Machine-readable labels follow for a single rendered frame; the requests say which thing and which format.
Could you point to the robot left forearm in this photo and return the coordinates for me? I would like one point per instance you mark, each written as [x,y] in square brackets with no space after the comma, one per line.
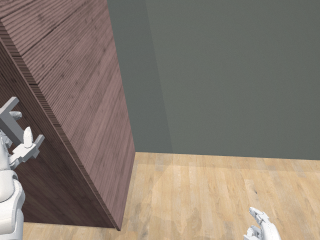
[12,197]

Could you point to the right robot hand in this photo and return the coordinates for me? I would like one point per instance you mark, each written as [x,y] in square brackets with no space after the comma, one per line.
[267,230]

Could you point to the handle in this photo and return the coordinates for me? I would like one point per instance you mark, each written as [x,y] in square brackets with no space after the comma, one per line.
[12,129]

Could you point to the left robot hand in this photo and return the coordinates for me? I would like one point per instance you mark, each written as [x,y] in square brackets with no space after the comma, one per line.
[21,153]

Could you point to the wardrobe door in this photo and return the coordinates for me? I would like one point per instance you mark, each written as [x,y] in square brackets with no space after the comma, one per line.
[56,191]

